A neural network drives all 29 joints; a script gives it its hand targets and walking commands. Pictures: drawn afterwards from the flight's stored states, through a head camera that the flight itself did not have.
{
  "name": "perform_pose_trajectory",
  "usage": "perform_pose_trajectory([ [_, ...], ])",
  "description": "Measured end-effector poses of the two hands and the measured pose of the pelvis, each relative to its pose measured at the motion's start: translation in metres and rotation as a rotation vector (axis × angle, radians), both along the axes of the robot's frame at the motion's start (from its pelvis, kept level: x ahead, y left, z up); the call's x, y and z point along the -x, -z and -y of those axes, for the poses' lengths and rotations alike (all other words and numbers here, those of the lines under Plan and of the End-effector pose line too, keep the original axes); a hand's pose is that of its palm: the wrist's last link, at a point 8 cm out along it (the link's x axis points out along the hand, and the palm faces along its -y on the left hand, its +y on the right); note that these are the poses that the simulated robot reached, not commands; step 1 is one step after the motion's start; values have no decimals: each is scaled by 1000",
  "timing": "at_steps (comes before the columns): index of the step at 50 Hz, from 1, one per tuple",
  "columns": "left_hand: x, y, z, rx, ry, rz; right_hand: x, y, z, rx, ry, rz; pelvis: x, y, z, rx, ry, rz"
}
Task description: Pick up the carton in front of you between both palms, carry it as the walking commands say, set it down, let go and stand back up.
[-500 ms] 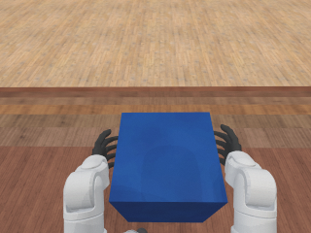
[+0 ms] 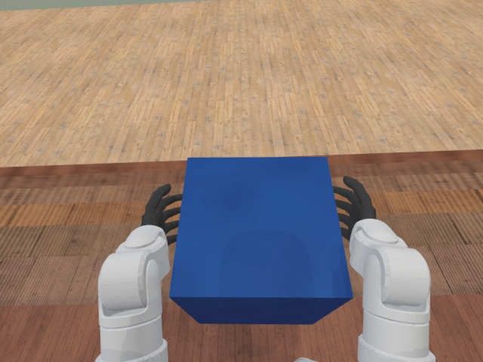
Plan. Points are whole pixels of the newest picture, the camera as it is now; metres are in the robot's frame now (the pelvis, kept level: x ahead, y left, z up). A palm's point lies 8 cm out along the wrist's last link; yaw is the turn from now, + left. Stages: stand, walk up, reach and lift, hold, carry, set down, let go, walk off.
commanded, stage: carry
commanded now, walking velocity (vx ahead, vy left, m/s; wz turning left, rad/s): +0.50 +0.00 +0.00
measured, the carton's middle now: (256, 249) +0.29 -0.01 +0.03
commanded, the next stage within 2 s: none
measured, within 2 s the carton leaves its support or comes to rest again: neither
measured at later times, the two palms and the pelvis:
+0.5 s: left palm (192, 99) +0.66 +0.13 +0.10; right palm (319, 91) +0.65 -0.17 +0.11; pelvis +0.29 +0.00 +0.00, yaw -1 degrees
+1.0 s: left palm (212, 69) +0.98 +0.11 +0.01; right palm (301, 61) +1.00 -0.19 +0.01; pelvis +0.64 -0.04 -0.15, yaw -1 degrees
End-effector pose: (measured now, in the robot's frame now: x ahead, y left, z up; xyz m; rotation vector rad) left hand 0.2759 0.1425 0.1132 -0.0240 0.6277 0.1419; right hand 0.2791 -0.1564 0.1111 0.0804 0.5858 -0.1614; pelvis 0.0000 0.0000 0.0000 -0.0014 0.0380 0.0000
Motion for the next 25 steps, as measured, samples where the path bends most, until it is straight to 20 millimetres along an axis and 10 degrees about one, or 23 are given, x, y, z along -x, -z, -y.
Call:
perform_pose_trajectory([
  [18, -275, -16, 12, -45, 22, -110, -285, -19, 12, 54, -62, -109, -192, -16, 18, -8, 14, -45],
  [25, -384, 15, 11, 5, 76, -134, -372, 2, 11, 84, 12, -138, -289, 3, 0, -5, 10, -35],
])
